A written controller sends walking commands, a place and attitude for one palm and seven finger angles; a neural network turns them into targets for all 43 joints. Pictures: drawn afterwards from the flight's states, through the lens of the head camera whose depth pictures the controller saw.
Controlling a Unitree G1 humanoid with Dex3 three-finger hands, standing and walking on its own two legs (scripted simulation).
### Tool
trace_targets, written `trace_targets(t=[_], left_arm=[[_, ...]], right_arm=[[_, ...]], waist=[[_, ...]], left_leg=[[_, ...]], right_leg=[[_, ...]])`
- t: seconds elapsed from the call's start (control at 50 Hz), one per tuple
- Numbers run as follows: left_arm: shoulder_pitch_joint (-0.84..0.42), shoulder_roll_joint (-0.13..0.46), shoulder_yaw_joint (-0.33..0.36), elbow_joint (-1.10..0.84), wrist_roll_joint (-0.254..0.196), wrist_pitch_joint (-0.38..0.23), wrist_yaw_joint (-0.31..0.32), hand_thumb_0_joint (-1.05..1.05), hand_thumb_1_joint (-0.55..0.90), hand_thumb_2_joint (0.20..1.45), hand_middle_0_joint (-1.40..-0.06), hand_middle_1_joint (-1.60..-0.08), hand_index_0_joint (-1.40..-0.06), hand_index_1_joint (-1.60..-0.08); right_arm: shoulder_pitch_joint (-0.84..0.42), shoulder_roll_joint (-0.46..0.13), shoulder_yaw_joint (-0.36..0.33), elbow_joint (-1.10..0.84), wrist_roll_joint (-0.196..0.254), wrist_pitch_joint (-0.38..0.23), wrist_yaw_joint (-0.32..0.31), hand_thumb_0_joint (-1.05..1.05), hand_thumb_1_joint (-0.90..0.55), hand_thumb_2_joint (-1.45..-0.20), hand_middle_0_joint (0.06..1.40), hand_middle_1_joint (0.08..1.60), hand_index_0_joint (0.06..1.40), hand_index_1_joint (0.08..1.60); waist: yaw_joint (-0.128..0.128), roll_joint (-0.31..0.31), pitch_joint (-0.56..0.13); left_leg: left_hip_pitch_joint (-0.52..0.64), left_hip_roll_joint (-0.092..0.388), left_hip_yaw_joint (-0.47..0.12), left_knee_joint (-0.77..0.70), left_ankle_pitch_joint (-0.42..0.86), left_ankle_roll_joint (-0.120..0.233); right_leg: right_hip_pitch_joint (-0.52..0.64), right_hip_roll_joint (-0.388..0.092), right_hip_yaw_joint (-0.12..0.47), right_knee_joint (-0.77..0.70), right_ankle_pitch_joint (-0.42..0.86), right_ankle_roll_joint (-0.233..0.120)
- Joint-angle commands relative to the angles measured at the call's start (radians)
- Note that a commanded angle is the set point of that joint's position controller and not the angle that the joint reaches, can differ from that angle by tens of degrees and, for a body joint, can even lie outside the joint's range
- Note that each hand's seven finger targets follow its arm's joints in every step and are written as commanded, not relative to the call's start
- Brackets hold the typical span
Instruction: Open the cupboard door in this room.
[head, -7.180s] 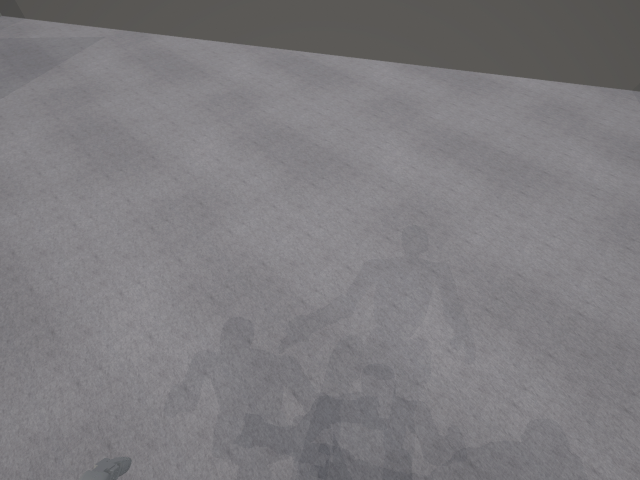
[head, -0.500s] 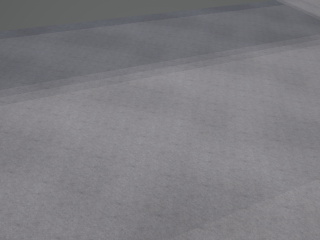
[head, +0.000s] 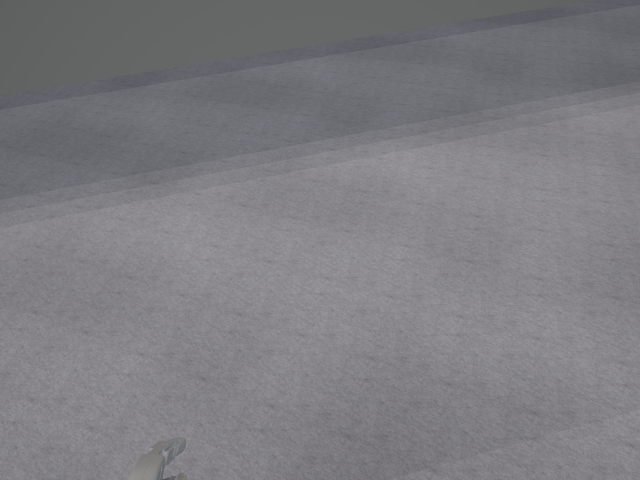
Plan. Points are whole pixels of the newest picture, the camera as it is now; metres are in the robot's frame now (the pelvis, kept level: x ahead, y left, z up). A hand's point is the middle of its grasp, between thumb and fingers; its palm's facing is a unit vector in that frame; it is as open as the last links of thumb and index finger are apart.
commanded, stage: turn or walk to find it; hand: left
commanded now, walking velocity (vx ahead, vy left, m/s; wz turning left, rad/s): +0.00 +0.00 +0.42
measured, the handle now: out of the picture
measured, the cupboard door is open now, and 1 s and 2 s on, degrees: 0 0 0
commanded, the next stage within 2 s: none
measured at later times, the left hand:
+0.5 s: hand out of the picture -0.07 +0.19 -0.16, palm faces +0.30 -0.92 -0.25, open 7.4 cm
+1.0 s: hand out of the picture -0.04 +0.23 -0.15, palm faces +0.42 -0.87 -0.26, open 7.4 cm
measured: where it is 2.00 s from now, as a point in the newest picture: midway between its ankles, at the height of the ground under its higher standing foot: outside the picture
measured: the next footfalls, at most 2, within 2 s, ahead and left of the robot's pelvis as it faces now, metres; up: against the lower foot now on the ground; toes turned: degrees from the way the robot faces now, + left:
left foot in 0.56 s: -0.06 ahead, +0.12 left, +0.00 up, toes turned +22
right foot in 1.08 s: +0.02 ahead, -0.10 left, +0.00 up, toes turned +25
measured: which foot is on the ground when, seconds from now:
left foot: up 0.00-0.54, down 0.56-1.00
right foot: down 0.00-0.56, up 0.58-1.00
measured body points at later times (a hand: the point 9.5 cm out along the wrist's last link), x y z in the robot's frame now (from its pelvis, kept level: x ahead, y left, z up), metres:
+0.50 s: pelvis -0.04 -0.01 +0.01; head +0.00 +0.00 +0.45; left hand -0.09 +0.24 -0.14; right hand +0.10 -0.24 -0.14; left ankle -0.09 +0.11 -0.70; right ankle +0.01 -0.10 -0.73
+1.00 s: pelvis -0.05 +0.00 +0.01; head -0.02 +0.01 +0.46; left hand -0.06 +0.28 -0.13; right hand +0.08 -0.20 -0.14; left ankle -0.09 +0.10 -0.73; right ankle -0.01 -0.13 -0.70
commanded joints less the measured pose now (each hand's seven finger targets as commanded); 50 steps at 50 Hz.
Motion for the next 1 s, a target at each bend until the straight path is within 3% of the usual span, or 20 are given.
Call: trace_targets(t=[0.0, 0.02, 0.04, 0.06, 0.1, 0.14, 0.24, 0.4, 0.44, 0.46, 0.48, 0.5, 0.52, 0.54, 0.56, 0.6, 0.66, 0.72, 0.9, 0.98], left_arm=[[0.164, 0.244, 0.055, -0.036, 0.004, -0.029, 0.028, 0.0, 0.9, 0.9, -0.2, -0.3, -0.2, -0.3], [0.097, 0.21, 0.053, -0.05, 0.003, -0.031, 0.029, 0.0, 0.9, 0.9, -0.2, -0.3, -0.2, -0.3], [0.056, 0.187, 0.043, -0.064, 0.001, -0.026, 0.025, 0.0, 0.9, 0.9, -0.2, -0.3, -0.2, -0.3], [0.022, 0.16, 0.033, -0.07, 0.001, -0.028, 0.021, 0.0, 0.9, 0.9, -0.2, -0.3, -0.2, -0.3], [0.018, 0.142, 0.028, -0.069, 0.001, -0.033, 0.019, 0.0, 0.9, 0.9, -0.2, -0.3, -0.2, -0.3], [0.047, 0.143, 0.03, -0.065, 0.002, -0.035, 0.022, 0.0, 0.9, 0.9, -0.2, -0.3, -0.2, -0.3], [0.134, 0.153, 0.035, -0.029, 0.007, -0.035, 0.024, 0.0, 0.9, 0.9, -0.2, -0.3, -0.2, -0.3], [0.2, 0.198, 0.051, 0.017, 0.022, -0.026, 0.02, 0.0, 0.9, 0.9, -0.2, -0.3, -0.2, -0.3], [0.202, 0.212, 0.057, 0.024, 0.022, -0.023, 0.019, 0.0, 0.9, 0.9, -0.2, -0.3, -0.2, -0.3], [0.187, 0.218, 0.058, 0.028, 0.021, -0.021, 0.018, 0.0, 0.9, 0.9, -0.2, -0.3, -0.2, -0.3], [0.177, 0.214, 0.058, 0.028, 0.016, -0.018, 0.017, 0.0, 0.9, 0.9, -0.2, -0.3, -0.2, -0.3], [0.166, 0.201, 0.057, 0.03, 0.008, -0.012, 0.015, 0.0, 0.9, 0.9, -0.2, -0.3, -0.2, -0.3], [0.185, 0.154, 0.05, 0.011, -0.001, -0.005, 0.012, 0.0, 0.9, 0.9, -0.2, -0.3, -0.2, -0.3], [0.142, 0.098, 0.028, -0.029, 0.0, 0.004, 0.008, 0.0, 0.9, 0.9, -0.2, -0.3, -0.2, -0.3], [0.1, 0.125, 0.028, -0.035, 0.007, 0.016, 0.01, 0.0, 0.9, 0.9, -0.2, -0.3, -0.2, -0.3], [0.079, 0.124, 0.036, -0.01, 0.01, 0.025, 0.005, 0.0, 0.9, 0.9, -0.2, -0.3, -0.2, -0.3], [0.131, 0.129, 0.04, 0.022, 0.008, 0.019, -0.005, 0.0, 0.9, 0.9, -0.2, -0.3, -0.2, -0.3], [0.126, 0.13, 0.039, 0.022, 0.005, 0.017, -0.002, 0.0, 0.9, 0.9, -0.2, -0.3, -0.2, -0.3], [0.005, 0.1, 0.027, -0.048, -0.003, 0.011, 0.008, 0.0, 0.9, 0.9, -0.2, -0.3, -0.2, -0.3], [0.052, 0.095, 0.026, -0.046, -0.012, -0.001, 0.012, 0.0, 0.9, 0.9, -0.2, -0.3, -0.2, -0.3]], right_arm=[[-0.032, -0.112, -0.041, -0.111, 0.005, -0.004, -0.001, 0.0, -0.9, -0.9, 0.2, 0.3, 0.2, 0.3], [-0.028, -0.11, -0.044, -0.086, 0.0, 0.009, 0.005, 0.0, -0.9, -0.9, 0.2, 0.3, 0.2, 0.3], [-0.021, -0.104, -0.046, -0.065, -0.002, 0.016, 0.011, 0.0, -0.9, -0.9, 0.2, 0.3, 0.2, 0.3], [0.007, -0.094, -0.045, -0.049, -0.005, 0.019, 0.019, 0.0, -0.9, -0.9, 0.2, 0.3, 0.2, 0.3], [0.047, -0.08, -0.043, -0.026, -0.004, 0.025, 0.025, 0.0, -0.9, -0.9, 0.2, 0.3, 0.2, 0.3], [0.042, -0.083, -0.041, -0.027, -0.007, 0.029, 0.026, 0.0, -0.9, -0.9, 0.2, 0.3, 0.2, 0.3], [-0.029, -0.08, -0.034, -0.04, -0.006, 0.028, 0.025, 0.0, -0.9, -0.9, 0.2, 0.3, 0.2, 0.3], [-0.121, -0.056, -0.012, -0.073, 0.009, 0.009, 0.023, 0.0, -0.9, -0.9, 0.2, 0.3, 0.2, 0.3], [-0.108, -0.051, -0.008, -0.076, 0.013, -0.001, 0.02, 0.0, -0.9, -0.9, 0.2, 0.3, 0.2, 0.3], [-0.078, -0.052, -0.007, -0.071, 0.014, -0.005, 0.018, 0.0, -0.9, -0.9, 0.2, 0.3, 0.2, 0.3], [-0.047, -0.058, -0.007, -0.064, 0.012, -0.009, 0.016, 0.0, -0.9, -0.9, 0.2, 0.3, 0.2, 0.3], [-0.013, -0.076, -0.011, -0.054, 0.012, -0.017, 0.018, 0.0, -0.9, -0.9, 0.2, 0.3, 0.2, 0.3], [0.019, -0.15, -0.026, -0.052, 0.006, -0.029, 0.016, 0.0, -0.9, -0.9, 0.2, 0.3, 0.2, 0.3], [0.038, -0.237, -0.044, -0.059, 0.001, -0.025, 0.008, 0.0, -0.9, -0.9, 0.2, 0.3, 0.2, 0.3], [0.041, -0.248, -0.044, -0.05, -0.002, -0.016, 0.004, 0.0, -0.9, -0.9, 0.2, 0.3, 0.2, 0.3], [-0.045, -0.191, -0.026, -0.063, -0.003, -0.023, -0.015, 0.0, -0.9, -0.9, 0.2, 0.3, 0.2, 0.3], [-0.096, -0.163, -0.011, -0.084, 0.003, -0.034, -0.016, 0.0, -0.9, -0.9, 0.2, 0.3, 0.2, 0.3], [-0.054, -0.16, -0.014, -0.075, 0.006, -0.041, -0.016, 0.0, -0.9, -0.9, 0.2, 0.3, 0.2, 0.3], [0.015, -0.163, -0.031, -0.065, -0.007, -0.03, -0.014, 0.0, -0.9, -0.9, 0.2, 0.3, 0.2, 0.3], [-0.006, -0.167, -0.037, -0.073, -0.008, -0.026, -0.011, 0.0, -0.9, -0.9, 0.2, 0.3, 0.2, 0.3]], waist=[[0.089, -0.272, -0.135], [0.065, -0.292, -0.072], [0.044, -0.216, -0.017], [0.022, -0.195, 0.006], [0.007, -0.196, 0.005], [0.019, -0.214, -0.001], [0.058, -0.187, -0.007], [0.097, -0.227, -0.066], [0.091, -0.238, -0.098], [0.07, -0.234, -0.117], [0.05, -0.217, -0.128], [0.025, -0.138, -0.135], [0.007, 0.075, -0.159], [-0.011, 0.301, -0.103], [-0.019, 0.179, -0.096], [0.015, 0.173, -0.038], [0.049, 0.087, -0.032], [0.041, 0.066, -0.062], [-0.003, 0.09, -0.088], [0.025, 0.102, -0.125]], left_leg=[[-0.26, 0.023, -0.016, 0.499, -0.29, -0.017], [-0.265, 0.043, -0.029, 0.578, -0.236, -0.017], [-0.272, 0.048, -0.01, 0.642, -0.166, -0.022], [-0.274, 0.057, 0.005, 0.666, -0.102, -0.028], [-0.273, 0.063, 0.027, 0.685, -0.026, -0.042], [-0.278, 0.072, 0.04, 0.677, -0.002, -0.057], [-0.293, 0.092, 0.057, 0.572, -0.039, -0.07], [-0.169, 0.092, 0.137, 0.248, -0.175, -0.048], [-0.108, 0.083, 0.163, 0.151, -0.169, -0.037], [-0.065, 0.08, 0.172, 0.083, -0.128, -0.032], [0.006, 0.077, 0.182, -0.011, -0.046, -0.025], [0.124, 0.09, 0.162, -0.147, 0.081, -0.015], [0.237, 0.241, -0.048, -0.254, 0.175, 0.042], [0.237, 0.438, -0.29, -0.3, 0.464, 0.147], [0.153, 0.476, -0.242, -0.289, 0.45, 0.204], [0.092, 0.366, -0.169, -0.291, 0.405, 0.165], [0.118, 0.276, -0.081, -0.273, 0.479, 0.143], [0.165, 0.262, -0.081, -0.265, 0.556, 0.145], [0.181, 0.282, -0.223, -0.214, 0.58, 0.201], [0.11, 0.244, -0.253, -0.167, 0.609, 0.177]], right_leg=[[0.187, -0.46, 0.331, -0.269, 0.399, -0.199], [0.091, -0.404, 0.285, -0.306, 0.249, -0.188], [0.041, -0.349, 0.233, -0.318, 0.142, -0.163], [0.021, -0.302, 0.159, -0.315, 0.113, -0.136], [0.016, -0.267, 0.077, -0.325, 0.085, -0.107], [0.035, -0.269, 0.059, -0.336, 0.061, -0.112], [0.11, -0.306, 0.064, -0.324, 0.105, -0.141], [0.165, -0.357, 0.038, -0.25, 0.277, -0.185], [0.169, -0.366, 0.02, -0.206, 0.342, -0.183], [0.162, -0.363, 0.001, -0.174, 0.346, -0.168], [0.126, -0.351, -0.03, -0.135, 0.312, -0.139], [0.042, -0.319, -0.073, -0.049, 0.24, -0.089], [-0.119, -0.22, -0.132, 0.14, 0.051, -0.022], [-0.318, -0.103, -0.122, 0.328, -0.346, 0.042], [-0.274, -0.108, -0.028, 0.439, -0.339, 0.024], [-0.299, -0.112, 0.022, 0.516, -0.214, 0.032], [-0.29, -0.087, 0.028, 0.558, -0.099, 0.046], [-0.281, -0.081, 0.036, 0.546, -0.076, 0.061], [-0.202, -0.044, 0.047, 0.288, -0.188, 0.056], [-0.042, 0.0, 0.029, 0.069, -0.112, 0.035]])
